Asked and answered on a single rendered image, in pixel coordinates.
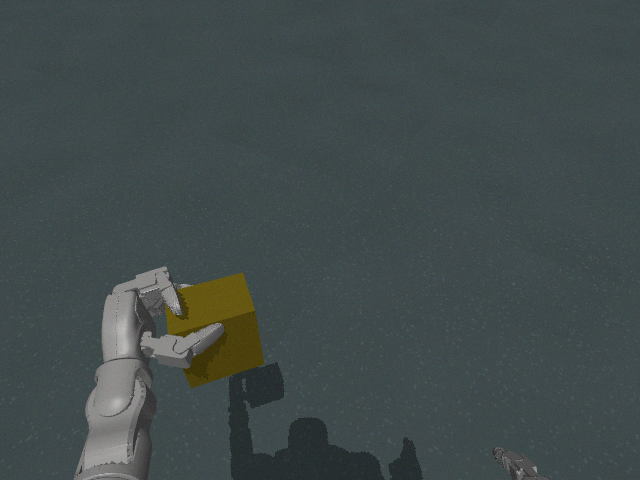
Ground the left robot arm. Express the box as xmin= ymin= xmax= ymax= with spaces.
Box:
xmin=73 ymin=358 xmax=157 ymax=480

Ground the right robot hand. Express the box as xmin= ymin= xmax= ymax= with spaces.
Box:
xmin=493 ymin=447 xmax=548 ymax=480

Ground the left robot hand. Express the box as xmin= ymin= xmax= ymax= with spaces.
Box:
xmin=101 ymin=266 xmax=225 ymax=369

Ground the carton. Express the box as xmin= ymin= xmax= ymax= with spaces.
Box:
xmin=165 ymin=273 xmax=264 ymax=388

